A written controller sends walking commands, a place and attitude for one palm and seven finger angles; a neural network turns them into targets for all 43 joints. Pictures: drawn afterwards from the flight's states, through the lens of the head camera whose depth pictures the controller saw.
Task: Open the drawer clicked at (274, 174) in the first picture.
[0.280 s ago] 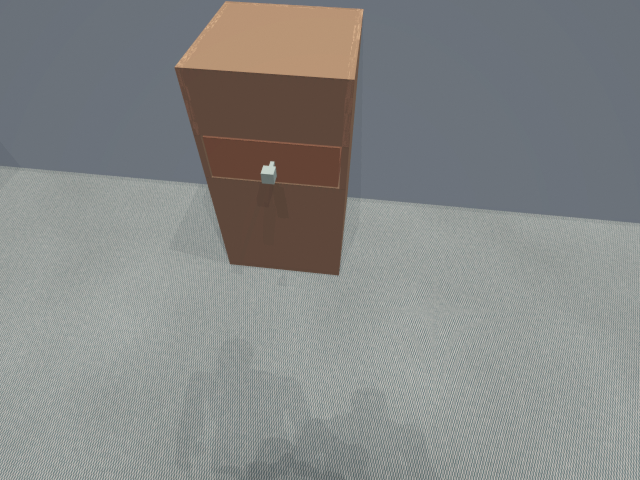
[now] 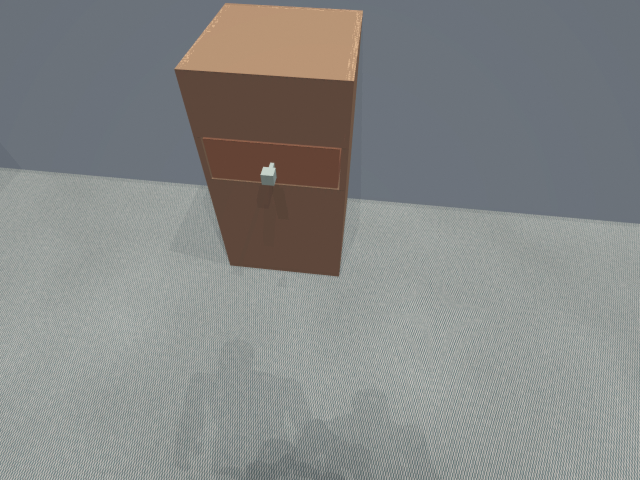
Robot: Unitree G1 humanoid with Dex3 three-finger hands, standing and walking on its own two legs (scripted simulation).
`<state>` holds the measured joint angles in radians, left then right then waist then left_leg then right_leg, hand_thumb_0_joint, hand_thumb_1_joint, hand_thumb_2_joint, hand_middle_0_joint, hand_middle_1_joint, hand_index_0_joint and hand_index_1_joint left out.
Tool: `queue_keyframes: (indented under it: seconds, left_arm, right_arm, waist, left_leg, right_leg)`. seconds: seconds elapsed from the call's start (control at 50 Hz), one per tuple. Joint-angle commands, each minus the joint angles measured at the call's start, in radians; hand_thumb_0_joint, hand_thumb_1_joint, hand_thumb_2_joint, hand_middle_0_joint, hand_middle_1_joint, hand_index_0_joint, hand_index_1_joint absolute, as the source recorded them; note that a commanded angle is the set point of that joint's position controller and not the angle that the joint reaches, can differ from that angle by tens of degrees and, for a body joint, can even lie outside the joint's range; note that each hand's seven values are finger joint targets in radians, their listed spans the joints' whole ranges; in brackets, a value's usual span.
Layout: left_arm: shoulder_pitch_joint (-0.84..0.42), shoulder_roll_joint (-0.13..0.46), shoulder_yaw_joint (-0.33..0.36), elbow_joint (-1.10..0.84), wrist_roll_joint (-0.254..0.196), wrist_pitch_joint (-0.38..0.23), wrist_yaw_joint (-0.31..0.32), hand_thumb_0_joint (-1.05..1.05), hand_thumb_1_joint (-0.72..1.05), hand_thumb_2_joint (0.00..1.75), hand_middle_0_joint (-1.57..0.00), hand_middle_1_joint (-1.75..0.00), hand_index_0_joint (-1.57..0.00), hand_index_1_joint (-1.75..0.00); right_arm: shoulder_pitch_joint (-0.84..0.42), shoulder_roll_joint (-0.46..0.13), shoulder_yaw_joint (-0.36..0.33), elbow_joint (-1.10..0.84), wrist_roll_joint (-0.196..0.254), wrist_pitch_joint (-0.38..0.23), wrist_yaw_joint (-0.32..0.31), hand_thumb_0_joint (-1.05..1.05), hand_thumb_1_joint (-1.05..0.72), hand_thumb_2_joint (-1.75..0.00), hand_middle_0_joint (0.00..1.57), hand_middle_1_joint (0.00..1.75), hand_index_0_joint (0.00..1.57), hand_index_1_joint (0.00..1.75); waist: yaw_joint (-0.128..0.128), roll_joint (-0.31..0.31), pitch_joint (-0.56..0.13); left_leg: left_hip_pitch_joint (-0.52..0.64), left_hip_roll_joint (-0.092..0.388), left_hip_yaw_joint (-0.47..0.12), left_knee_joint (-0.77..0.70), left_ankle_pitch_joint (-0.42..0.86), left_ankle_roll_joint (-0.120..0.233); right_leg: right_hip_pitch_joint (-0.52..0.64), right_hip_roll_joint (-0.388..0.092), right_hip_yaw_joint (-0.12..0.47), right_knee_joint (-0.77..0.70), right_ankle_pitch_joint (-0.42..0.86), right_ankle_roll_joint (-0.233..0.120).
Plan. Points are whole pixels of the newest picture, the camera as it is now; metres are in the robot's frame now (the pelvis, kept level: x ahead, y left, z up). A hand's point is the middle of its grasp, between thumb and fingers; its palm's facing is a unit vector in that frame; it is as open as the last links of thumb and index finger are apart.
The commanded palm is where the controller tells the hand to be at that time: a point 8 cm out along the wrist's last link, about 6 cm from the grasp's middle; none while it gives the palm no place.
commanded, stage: look at it before walking up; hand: left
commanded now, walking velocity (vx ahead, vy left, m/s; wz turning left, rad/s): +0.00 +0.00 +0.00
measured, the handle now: (269, 172) +0.92 +0.19 -0.25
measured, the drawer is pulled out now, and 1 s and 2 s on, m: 0.00 0.00 0.00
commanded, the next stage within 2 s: take the last steps up to it in 0.56 s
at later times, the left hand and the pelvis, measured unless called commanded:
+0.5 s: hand out of the picture +0.05 +0.21 -0.17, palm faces +0.00 -0.96 -0.28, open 7.4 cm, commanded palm none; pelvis +0.00 +0.00 +0.00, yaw +0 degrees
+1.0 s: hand out of the picture +0.03 +0.18 -0.18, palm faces +0.03 -0.98 -0.21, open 7.4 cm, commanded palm none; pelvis +0.04 -0.01 -0.01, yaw +0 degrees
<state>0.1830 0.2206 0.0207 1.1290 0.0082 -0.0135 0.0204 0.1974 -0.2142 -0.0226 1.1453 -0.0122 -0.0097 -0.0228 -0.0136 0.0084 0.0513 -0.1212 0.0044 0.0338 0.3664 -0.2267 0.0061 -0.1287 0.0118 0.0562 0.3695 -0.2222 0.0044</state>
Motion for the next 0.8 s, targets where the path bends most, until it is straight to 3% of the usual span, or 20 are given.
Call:
queue_keyframes:
  seconds: [0.0,0.42,0.66,0.7,0.72,0.76,0.78]
  left_arm:
    - [0.023,0.154,0.028,-0.042,0.003,-0.016,0.01,0.0,0.9,0.9,-0.2,-0.3,-0.2,-0.3]
    - [-0.009,0.193,0.029,-0.046,0.003,-0.02,0.005,0.0,0.9,0.9,-0.2,-0.3,-0.2,-0.3]
    - [-0.029,0.217,0.032,-0.052,0.002,-0.022,0.004,0.0,0.9,0.9,-0.2,-0.3,-0.2,-0.3]
    - [0.014,0.137,0.018,-0.03,0.002,-0.01,0.006,0.0,0.9,0.9,-0.2,-0.3,-0.2,-0.3]
    - [0.027,0.12,0.013,-0.025,0.004,0.0,0.004,0.0,0.9,0.9,-0.2,-0.3,-0.2,-0.3]
    - [0.037,0.12,0.017,-0.027,0.012,0.011,-0.005,0.0,0.9,0.9,-0.2,-0.3,-0.2,-0.3]
    - [0.038,0.118,0.02,-0.033,0.015,0.012,-0.01,0.0,0.9,0.9,-0.2,-0.3,-0.2,-0.3]
  right_arm:
    - [0.029,-0.152,-0.03,-0.041,-0.001,-0.02,-0.014,0.0,-0.9,-0.9,0.2,0.3,0.2,0.3]
    - [-0.008,-0.19,-0.033,-0.047,-0.002,-0.018,-0.009,0.0,-0.9,-0.9,0.2,0.3,0.2,0.3]
    - [-0.019,-0.218,-0.034,-0.049,-0.003,-0.024,-0.009,0.0,-0.9,-0.9,0.2,0.3,0.2,0.3]
    - [0.025,-0.133,-0.016,-0.03,-0.007,-0.015,-0.004,0.0,-0.9,-0.9,0.2,0.3,0.2,0.3]
    - [0.048,-0.112,-0.013,-0.021,-0.011,-0.006,-0.001,0.0,-0.9,-0.9,0.2,0.3,0.2,0.3]
    - [0.065,-0.121,-0.02,-0.018,-0.019,0.004,0.006,0.0,-0.9,-0.9,0.2,0.3,0.2,0.3]
    - [0.073,-0.128,-0.024,-0.021,-0.021,0.006,0.008,0.0,-0.9,-0.9,0.2,0.3,0.2,0.3]
  waist:
    - [0.004,0.0,-0.039]
    - [0.002,-0.011,-0.023]
    - [0.003,-0.006,-0.059]
    - [0.003,0.005,-0.06]
    - [0.0,0.001,-0.021]
    - [0.003,0.016,0.054]
    - [0.002,0.039,0.081]
  left_leg:
    - [0.048,0.105,-0.088,-0.043,0.214,0.023]
    - [0.046,0.109,-0.089,-0.06,0.171,0.019]
    - [0.063,0.114,-0.093,-0.066,0.212,0.019]
    - [0.059,0.104,-0.077,-0.053,0.109,0.009]
    - [0.035,0.099,-0.073,-0.058,-0.028,0.008]
    - [-0.026,0.104,-0.097,-0.09,-0.27,0.02]
    - [-0.047,0.112,-0.113,-0.105,-0.336,0.03]
  right_leg:
    - [-0.04,-0.103,0.058,-0.053,0.198,-0.036]
    - [-0.046,-0.108,0.068,-0.079,0.179,-0.038]
    - [-0.022,-0.11,0.064,-0.071,0.208,-0.039]
    - [-0.032,-0.102,0.063,-0.064,0.093,-0.032]
    - [-0.065,-0.091,0.062,-0.058,-0.055,-0.034]
    - [-0.14,-0.072,0.062,-0.042,-0.258,-0.043]
    - [-0.17,-0.06,0.056,-0.02,-0.299,-0.046]
